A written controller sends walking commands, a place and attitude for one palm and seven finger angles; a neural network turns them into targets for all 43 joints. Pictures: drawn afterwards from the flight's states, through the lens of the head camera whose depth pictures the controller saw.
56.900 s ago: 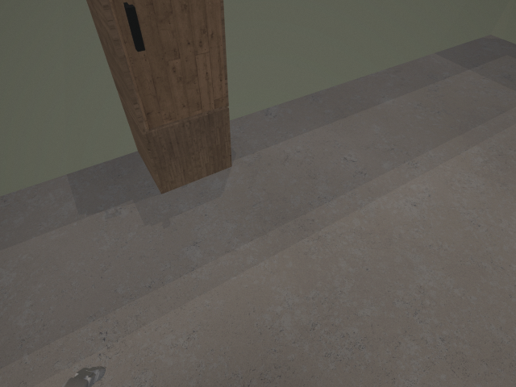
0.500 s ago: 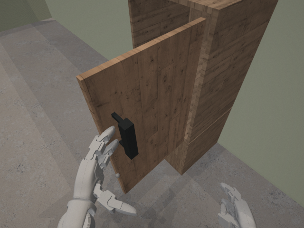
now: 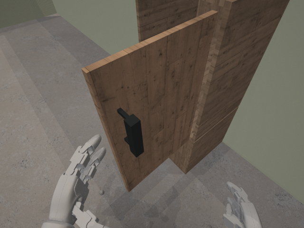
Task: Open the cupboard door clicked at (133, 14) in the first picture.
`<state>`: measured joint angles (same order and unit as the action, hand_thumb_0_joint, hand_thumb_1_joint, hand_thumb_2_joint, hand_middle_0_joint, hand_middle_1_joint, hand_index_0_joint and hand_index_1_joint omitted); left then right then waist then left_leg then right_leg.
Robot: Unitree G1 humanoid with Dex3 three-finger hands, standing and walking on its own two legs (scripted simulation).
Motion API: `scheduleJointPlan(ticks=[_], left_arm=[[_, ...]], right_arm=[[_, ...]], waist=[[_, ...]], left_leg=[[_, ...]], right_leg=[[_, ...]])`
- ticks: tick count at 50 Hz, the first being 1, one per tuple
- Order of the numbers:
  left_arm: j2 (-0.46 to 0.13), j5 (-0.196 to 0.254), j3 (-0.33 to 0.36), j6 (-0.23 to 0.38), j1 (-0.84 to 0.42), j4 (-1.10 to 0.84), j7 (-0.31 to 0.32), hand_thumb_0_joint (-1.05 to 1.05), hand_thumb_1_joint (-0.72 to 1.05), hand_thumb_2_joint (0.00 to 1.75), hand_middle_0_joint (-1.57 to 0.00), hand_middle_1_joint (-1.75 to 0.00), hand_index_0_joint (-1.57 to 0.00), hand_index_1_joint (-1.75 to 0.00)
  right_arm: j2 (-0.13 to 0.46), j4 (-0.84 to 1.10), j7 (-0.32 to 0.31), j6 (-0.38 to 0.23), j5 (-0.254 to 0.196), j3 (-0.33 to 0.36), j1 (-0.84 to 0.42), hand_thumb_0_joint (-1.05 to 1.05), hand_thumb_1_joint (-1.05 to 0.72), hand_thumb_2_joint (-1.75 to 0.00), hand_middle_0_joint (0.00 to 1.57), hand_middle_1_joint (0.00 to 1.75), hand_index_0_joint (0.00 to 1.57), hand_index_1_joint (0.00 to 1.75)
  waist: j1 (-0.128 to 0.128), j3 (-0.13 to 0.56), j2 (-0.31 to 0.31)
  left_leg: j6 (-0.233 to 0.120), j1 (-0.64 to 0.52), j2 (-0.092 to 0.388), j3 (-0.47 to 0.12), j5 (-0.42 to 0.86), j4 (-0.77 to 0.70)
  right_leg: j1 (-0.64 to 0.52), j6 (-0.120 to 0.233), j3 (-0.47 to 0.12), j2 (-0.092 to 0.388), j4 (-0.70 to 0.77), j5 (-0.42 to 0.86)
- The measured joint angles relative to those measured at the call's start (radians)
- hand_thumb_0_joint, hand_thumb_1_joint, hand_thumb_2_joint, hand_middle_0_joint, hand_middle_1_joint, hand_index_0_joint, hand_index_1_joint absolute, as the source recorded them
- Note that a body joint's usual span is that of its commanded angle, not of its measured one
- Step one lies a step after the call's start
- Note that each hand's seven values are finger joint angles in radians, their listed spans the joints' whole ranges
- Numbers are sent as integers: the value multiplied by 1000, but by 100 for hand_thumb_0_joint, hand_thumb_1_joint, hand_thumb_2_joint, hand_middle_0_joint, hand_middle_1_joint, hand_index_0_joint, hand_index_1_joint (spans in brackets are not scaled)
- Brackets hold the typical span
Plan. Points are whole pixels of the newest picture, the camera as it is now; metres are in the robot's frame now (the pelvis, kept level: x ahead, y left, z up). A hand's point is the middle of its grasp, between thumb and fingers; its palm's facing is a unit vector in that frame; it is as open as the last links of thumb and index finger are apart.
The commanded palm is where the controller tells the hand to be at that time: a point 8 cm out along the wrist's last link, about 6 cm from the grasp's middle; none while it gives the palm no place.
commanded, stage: draw the hand back to the body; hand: left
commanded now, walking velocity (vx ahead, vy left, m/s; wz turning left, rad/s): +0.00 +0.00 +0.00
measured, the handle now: (129, 132) +0.32 +0.08 +0.11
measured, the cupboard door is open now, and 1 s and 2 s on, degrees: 92 92 92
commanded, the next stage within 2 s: step back with the hand held close in 1.52 s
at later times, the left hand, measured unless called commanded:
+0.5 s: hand (57, 184) +0.18 +0.19 +0.14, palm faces +0.05 -0.98 -0.17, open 16.0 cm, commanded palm +0.14 +0.24 +0.16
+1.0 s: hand (10, 158) +0.20 +0.26 +0.19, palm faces +0.38 -0.84 -0.38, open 10.8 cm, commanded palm +0.15 +0.31 +0.20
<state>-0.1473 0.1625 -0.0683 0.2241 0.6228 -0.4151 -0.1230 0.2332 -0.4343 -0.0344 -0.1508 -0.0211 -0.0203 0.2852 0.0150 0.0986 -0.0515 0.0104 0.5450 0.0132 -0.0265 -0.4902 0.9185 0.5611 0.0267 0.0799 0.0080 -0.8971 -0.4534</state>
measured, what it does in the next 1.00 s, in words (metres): stands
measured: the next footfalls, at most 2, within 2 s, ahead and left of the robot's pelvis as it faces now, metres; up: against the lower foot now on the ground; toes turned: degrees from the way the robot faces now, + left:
none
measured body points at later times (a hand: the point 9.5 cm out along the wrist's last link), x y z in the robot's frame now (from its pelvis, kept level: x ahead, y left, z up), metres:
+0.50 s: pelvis -0.01 +0.02 +0.02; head -0.02 +0.01 +0.46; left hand +0.17 +0.24 +0.15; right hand +0.18 -0.20 -0.04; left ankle -0.01 +0.13 -0.69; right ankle +0.00 -0.10 -0.69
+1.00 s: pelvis +0.01 +0.03 +0.05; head -0.01 +0.01 +0.50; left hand +0.18 +0.31 +0.21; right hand +0.19 -0.19 -0.03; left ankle -0.01 +0.13 -0.69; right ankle +0.00 -0.10 -0.69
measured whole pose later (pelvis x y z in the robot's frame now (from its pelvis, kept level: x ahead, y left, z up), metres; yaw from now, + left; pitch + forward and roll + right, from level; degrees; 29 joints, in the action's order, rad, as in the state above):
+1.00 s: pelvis +0.01 +0.03 +0.05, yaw -2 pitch -4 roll -1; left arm -0.32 0.04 0.26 0.06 0.50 -0.43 0.13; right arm 0.21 -0.61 -0.08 -0.14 0.00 -0.05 0.22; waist 0.06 -0.01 -0.05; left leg -0.02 0.12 0.00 0.02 -0.31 0.50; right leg 0.15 -0.01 0.03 0.01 -0.47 -0.26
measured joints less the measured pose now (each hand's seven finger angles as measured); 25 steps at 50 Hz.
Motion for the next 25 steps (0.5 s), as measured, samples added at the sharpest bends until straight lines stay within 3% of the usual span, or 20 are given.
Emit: scheduleJointPlan(ticks=[4, 9, 23, 25], left_arm=[[-30, -14, 14, -29, -39, -6, 16, -1, -50, 30, -15, -30, -15, -30], [-44, 16, 71, -82, -55, -23, 31, -1, -50, 30, -15, -30, -16, -30], [-99, 85, 180, -195, -57, -63, -37, -1, -47, 32, -15, -30, -16, -30], [-129, 19, 183, -202, -63, -74, 26, -1, -44, 33, -15, -30, -16, -30]], right_arm=[[-10, 4, -6, 2, -3, -7, -2, 1, -91, -90, 20, 30, 20, 30], [-19, -1, -11, -1, -14, -24, 8, 1, -91, -90, 20, 30, 20, 30], [-2, -39, -32, -36, -27, -38, 7, 1, -91, -90, 20, 30, 20, 30], [-6, -46, -46, -34, -18, -36, 4, 1, -91, -90, 20, 30, 20, 30]], waist=[[2, -2, 3], [1, 8, -2], [15, 8, -3], [27, -3, 1]], left_leg=[[-5, 1, -1, 7, 0, 7], [-9, -24, 0, 11, 6, -9], [-21, -109, -2, 8, 34, -72], [-21, -135, 0, 12, 42, -93]], right_leg=[[3, -3, -7, 1, -6, 3], [-23, -8, -11, -1, 17, 15], [-123, -21, -8, -1, 104, 54], [-147, -21, -12, -3, 126, 64]])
